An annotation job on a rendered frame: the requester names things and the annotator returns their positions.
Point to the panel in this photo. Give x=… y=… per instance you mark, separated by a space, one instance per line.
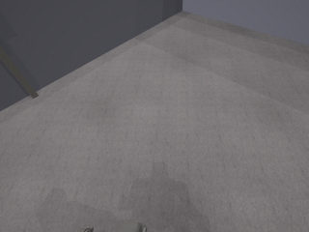
x=16 y=72

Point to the robot left thigh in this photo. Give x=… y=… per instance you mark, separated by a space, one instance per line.
x=132 y=226

